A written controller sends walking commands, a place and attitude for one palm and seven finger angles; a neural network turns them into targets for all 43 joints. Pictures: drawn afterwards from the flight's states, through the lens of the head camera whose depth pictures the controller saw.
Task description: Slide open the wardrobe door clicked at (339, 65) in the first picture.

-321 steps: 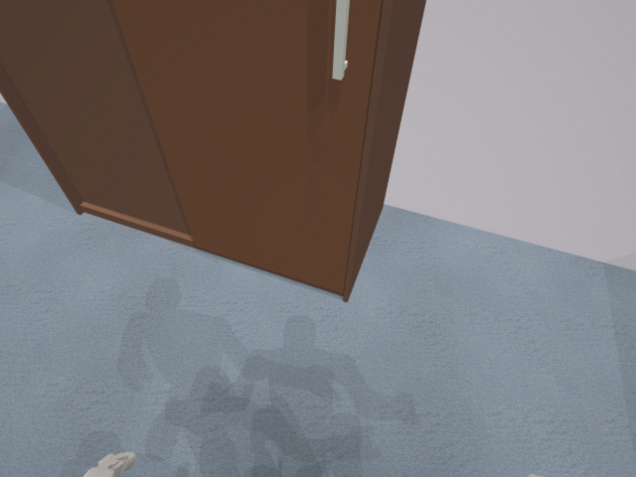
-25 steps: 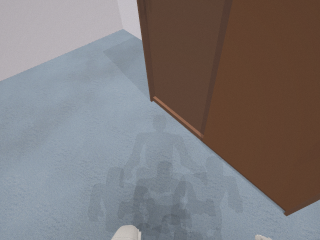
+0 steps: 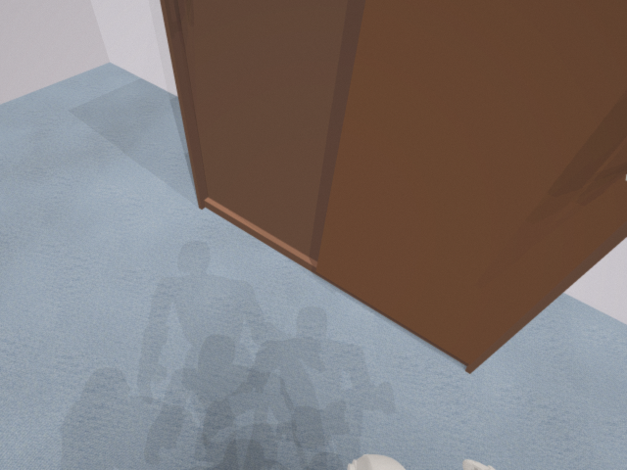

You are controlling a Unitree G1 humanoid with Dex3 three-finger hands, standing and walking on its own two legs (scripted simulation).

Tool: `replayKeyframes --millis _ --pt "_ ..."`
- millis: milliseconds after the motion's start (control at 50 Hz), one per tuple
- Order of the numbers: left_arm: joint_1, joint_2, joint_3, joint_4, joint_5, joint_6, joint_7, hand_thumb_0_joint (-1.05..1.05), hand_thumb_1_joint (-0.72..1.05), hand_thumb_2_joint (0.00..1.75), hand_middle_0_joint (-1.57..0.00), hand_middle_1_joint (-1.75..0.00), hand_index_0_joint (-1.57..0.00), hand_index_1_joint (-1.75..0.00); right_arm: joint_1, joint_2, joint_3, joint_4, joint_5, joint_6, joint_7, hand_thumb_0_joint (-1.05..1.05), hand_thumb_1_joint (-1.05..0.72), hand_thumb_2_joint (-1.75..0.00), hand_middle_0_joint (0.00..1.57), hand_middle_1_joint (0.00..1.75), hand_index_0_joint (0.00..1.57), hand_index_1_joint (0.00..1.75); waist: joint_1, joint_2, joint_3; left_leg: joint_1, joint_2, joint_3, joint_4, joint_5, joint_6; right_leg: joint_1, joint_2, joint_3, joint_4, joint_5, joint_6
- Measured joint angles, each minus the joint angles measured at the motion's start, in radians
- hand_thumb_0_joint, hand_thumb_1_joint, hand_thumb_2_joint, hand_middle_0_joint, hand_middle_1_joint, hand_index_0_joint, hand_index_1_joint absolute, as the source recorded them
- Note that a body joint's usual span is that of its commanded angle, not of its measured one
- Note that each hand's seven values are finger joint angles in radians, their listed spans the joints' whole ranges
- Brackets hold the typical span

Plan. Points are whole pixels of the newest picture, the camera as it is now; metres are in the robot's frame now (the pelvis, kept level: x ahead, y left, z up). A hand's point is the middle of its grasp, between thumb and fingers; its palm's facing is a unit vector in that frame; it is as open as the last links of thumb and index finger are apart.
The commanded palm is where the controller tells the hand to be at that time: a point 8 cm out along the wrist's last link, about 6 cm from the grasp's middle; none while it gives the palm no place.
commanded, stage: turn to face it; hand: right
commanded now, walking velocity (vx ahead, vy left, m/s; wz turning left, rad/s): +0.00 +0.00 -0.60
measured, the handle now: out of the picture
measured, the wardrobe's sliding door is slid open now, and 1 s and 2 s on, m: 0.00 0.00 0.00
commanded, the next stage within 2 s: take the last steps up to it in 0.68 s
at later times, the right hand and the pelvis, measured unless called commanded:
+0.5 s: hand out of the picture -0.04 -0.30 -0.17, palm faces +0.30 +0.92 -0.25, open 7.4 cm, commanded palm none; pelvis -0.03 -0.08 +0.00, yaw -15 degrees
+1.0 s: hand out of the picture -0.05 -0.21 -0.15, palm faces +0.41 +0.88 -0.25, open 7.3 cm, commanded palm none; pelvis -0.02 -0.02 +0.01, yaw -22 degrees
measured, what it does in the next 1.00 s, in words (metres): steps on the spot, turning right: right foot, then left foot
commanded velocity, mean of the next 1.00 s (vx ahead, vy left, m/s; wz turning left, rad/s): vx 0.07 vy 0.01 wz -0.29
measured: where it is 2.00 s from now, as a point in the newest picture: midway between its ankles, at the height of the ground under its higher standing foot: outside the picture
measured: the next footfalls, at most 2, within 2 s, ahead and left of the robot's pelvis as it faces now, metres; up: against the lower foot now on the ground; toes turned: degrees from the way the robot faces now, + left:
right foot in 0.26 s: +0.01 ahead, -0.16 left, +0.00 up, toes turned -15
left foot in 0.86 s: +0.03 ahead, +0.06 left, +0.00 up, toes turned -19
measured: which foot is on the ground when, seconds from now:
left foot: down 0.00-0.26, up 0.28-0.84, down 0.86-1.00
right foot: up 0.00-0.24, down 0.26-0.86, up 0.88-1.00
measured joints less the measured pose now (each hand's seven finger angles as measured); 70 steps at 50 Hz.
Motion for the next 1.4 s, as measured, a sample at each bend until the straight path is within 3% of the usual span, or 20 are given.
replayKeyframes --millis 100,200,260,280,320,380,460,580,680,780,840,900,940,1000,1080,1200,1320,1360,1400 --pt "-0.045 0.009 -0.004 -0.001 -0.001 0.014 -0.005 0.00 0.91 0.90 -0.20 -0.30 -0.19 -0.30 0.045 -0.008 -0.003 0.014 -0.010 -0.002 0.004 0.01 -0.90 -0.89 0.21 0.30 0.20 0.30 -0.029 0.026 0.016 0.005 0.046 0.059 0.014 -0.010 -0.014 0.044 -0.049 -0.025 -0.107 -0.024 0.013" --pt "-0.110 0.001 -0.020 -0.022 -0.010 0.002 -0.006 0.00 0.91 0.90 -0.20 -0.30 -0.19 -0.30 0.080 -0.041 -0.017 0.030 -0.018 0.006 0.009 0.01 -0.90 -0.89 0.21 0.30 0.20 0.30 -0.067 0.063 0.041 -0.025 0.095 0.108 0.062 -0.028 -0.043 0.137 -0.053 -0.080 -0.338 -0.068 0.000" --pt "-0.134 -0.004 -0.032 -0.050 -0.012 -0.025 -0.006 0.00 0.91 0.90 -0.20 -0.30 -0.19 -0.30 0.105 -0.072 -0.030 0.041 -0.013 0.015 0.011 0.01 -0.90 -0.89 0.21 0.30 0.20 0.30 -0.080 0.083 0.039 -0.065 0.129 0.135 0.142 -0.063 -0.075 0.228 -0.037 -0.110 -0.557 0.045 -0.027" --pt "-0.145 -0.014 -0.033 -0.054 -0.011 -0.038 -0.005 0.00 0.91 0.90 -0.20 -0.30 -0.19 -0.30 0.105 -0.087 -0.037 0.048 -0.008 0.023 0.011 0.01 -0.90 -0.89 0.21 0.30 0.20 0.30 -0.085 0.103 0.044 -0.097 0.139 0.110 0.212 -0.111 -0.082 0.221 -0.021 -0.113 -0.558 0.061 -0.063" --pt "-0.160 -0.033 -0.047 -0.063 -0.012 -0.054 -0.004 0.00 0.91 0.90 -0.20 -0.30 -0.19 -0.30 0.103 -0.110 -0.045 0.065 -0.007 0.046 0.005 0.01 -0.91 -0.89 0.21 0.30 0.20 0.30 -0.101 0.123 0.052 -0.169 0.108 0.033 0.385 -0.238 -0.086 0.214 -0.011 -0.114 -0.536 0.042 -0.108" --pt "-0.158 -0.056 -0.064 -0.072 -0.008 -0.064 0.012 0.00 0.90 0.90 -0.20 -0.30 -0.20 -0.30 0.094 -0.118 -0.050 0.089 -0.006 0.061 0.003 0.01 -0.91 -0.89 0.20 0.30 0.19 0.29 -0.098 0.111 0.043 -0.246 0.059 -0.017 0.571 -0.236 -0.089 0.238 -0.012 -0.094 -0.587 0.058 -0.126" --pt "-0.143 -0.077 -0.080 -0.066 -0.008 -0.067 0.024 0.00 0.90 0.90 -0.20 -0.30 -0.20 -0.30 0.069 -0.108 -0.047 0.084 -0.004 0.049 0.013 0.01 -0.91 -0.89 0.20 0.30 0.19 0.29 -0.091 0.089 0.033 -0.295 0.037 -0.050 0.643 -0.141 -0.098 0.274 0.003 -0.063 -0.682 0.121 -0.138" --pt "-0.095 -0.110 -0.088 -0.038 -0.009 -0.065 0.026 0.00 0.90 0.90 -0.21 -0.30 -0.20 -0.30 0.033 -0.086 -0.041 0.070 -0.005 0.042 0.012 0.01 -0.91 -0.89 0.20 0.30 0.19 0.29 -0.074 0.081 0.006 -0.285 0.027 -0.085 0.589 -0.084 -0.106 0.296 0.036 -0.033 -0.755 0.171 -0.149" --pt "-0.048 -0.119 -0.081 -0.012 -0.004 -0.061 0.030 0.00 0.90 0.90 -0.21 -0.30 -0.20 -0.30 0.003 -0.059 -0.035 0.069 -0.003 0.044 0.009 0.01 -0.91 -0.89 0.20 0.30 0.19 0.29 -0.046 0.068 -0.008 -0.233 0.009 -0.091 0.475 -0.125 -0.100 0.286 0.055 -0.008 -0.768 0.192 -0.146" --pt "-0.007 -0.106 -0.069 0.021 0.001 -0.051 0.032 0.00 0.91 0.90 -0.21 -0.30 -0.20 -0.30 -0.024 -0.028 -0.024 0.060 0.004 0.033 0.005 0.01 -0.91 -0.89 0.20 0.30 0.19 0.29 -0.019 0.044 -0.012 -0.145 -0.026 -0.087 0.277 -0.150 -0.078 0.254 0.061 0.023 -0.750 0.201 -0.128" --pt "0.016 -0.097 -0.063 0.045 -0.002 -0.047 0.032 0.00 0.90 0.90 -0.21 -0.30 -0.20 -0.30 -0.021 -0.013 -0.016 0.057 0.007 0.010 0.004 0.01 -0.91 -0.89 0.20 0.30 0.19 0.29 -0.018 0.039 -0.023 -0.049 -0.040 -0.080 0.068 -0.053 -0.064 0.224 0.071 0.033 -0.713 0.193 -0.107" --pt "0.035 -0.083 -0.053 0.073 -0.004 -0.034 0.030 0.00 0.90 0.90 -0.20 -0.30 -0.20 -0.30 0.009 0.015 -0.005 0.075 -0.005 -0.009 0.005 0.01 -0.91 -0.89 0.20 0.30 0.20 0.29 -0.024 0.008 -0.037 -0.010 -0.059 -0.058 0.009 -0.029 -0.002 0.169 0.058 0.033 -0.553 0.021 -0.082" --pt "0.049 -0.079 -0.046 0.085 0.004 -0.024 0.021 0.00 0.91 0.90 -0.20 -0.30 -0.20 -0.30 0.053 0.027 -0.003 0.086 -0.006 -0.017 0.007 0.01 -0.91 -0.89 0.20 0.30 0.20 0.29 -0.034 0.015 -0.059 0.017 -0.050 -0.054 -0.027 -0.012 0.018 0.117 0.050 0.003 -0.395 -0.028 -0.076" --pt "0.058 -0.071 -0.035 0.093 0.010 -0.031 0.011 0.00 0.91 0.90 -0.20 -0.30 -0.20 -0.30 0.118 0.035 -0.007 0.124 -0.003 -0.032 0.003 0.00 -0.92 -0.89 0.21 0.30 0.20 0.30 -0.040 0.023 -0.073 0.068 -0.044 -0.050 -0.104 0.023 0.020 0.058 0.013 -0.027 -0.225 0.039 -0.065" --pt "0.066 -0.064 -0.025 0.104 0.011 -0.040 0.009 0.00 0.91 0.90 -0.20 -0.30 -0.19 -0.30 0.190 0.041 -0.005 0.172 -0.004 -0.049 0.006 0.01 -0.92 -0.89 0.21 0.30 0.20 0.30 -0.045 0.013 -0.076 0.115 -0.049 -0.020 -0.161 0.034 0.019 0.023 -0.048 -0.037 -0.159 0.128 -0.046" --pt "0.028 -0.071 -0.029 0.123 0.009 -0.042 0.006 0.00 0.91 0.90 -0.20 -0.30 -0.19 -0.30 0.297 0.066 -0.001 0.234 -0.013 -0.070 0.008 0.01 -0.92 -0.89 0.20 0.30 0.20 0.29 -0.086 0.014 -0.072 0.153 -0.056 0.001 -0.191 0.014 0.007 0.038 -0.100 -0.062 -0.268 0.126 -0.038" --pt "-0.068 -0.107 -0.050 0.099 -0.002 -0.082 0.007 0.01 0.91 0.90 -0.20 -0.30 -0.19 -0.30 0.365 0.076 -0.002 0.297 -0.018 -0.062 0.012 0.01 -0.91 -0.89 0.20 0.30 0.20 0.29 -0.129 0.055 -0.044 0.164 -0.030 -0.001 -0.129 -0.062 -0.037 0.140 -0.085 -0.129 -0.551 0.089 -0.060" --pt "-0.101 -0.123 -0.058 0.086 -0.001 -0.116 0.013 0.00 0.91 0.90 -0.20 -0.30 -0.19 -0.30 0.375 0.077 -0.004 0.315 -0.011 -0.053 0.014 0.01 -0.91 -0.89 0.20 0.30 0.20 0.29 -0.130 0.079 -0.029 0.125 -0.006 -0.018 -0.002 -0.128 -0.039 0.185 -0.066 -0.155 -0.617 0.142 -0.094" --pt "-0.122 -0.144 -0.068 0.070 -0.001 -0.139 0.020 0.00 0.91 0.90 -0.20 -0.30 -0.19 -0.30 0.362 0.075 -0.002 0.328 -0.008 -0.032 0.018 0.01 -0.91 -0.89 0.20 0.30 0.20 0.29 -0.129 0.093 -0.016 0.026 0.002 -0.047 0.252 -0.205 -0.016 0.206 -0.062 -0.183 -0.584 0.104 -0.118"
